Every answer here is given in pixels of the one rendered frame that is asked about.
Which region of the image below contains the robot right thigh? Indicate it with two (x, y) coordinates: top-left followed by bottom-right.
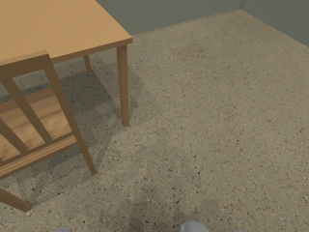
(180, 220), (209, 232)

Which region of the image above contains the table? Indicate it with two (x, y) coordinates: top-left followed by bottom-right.
(0, 0), (133, 127)

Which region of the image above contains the chair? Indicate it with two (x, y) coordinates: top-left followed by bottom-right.
(0, 50), (97, 213)

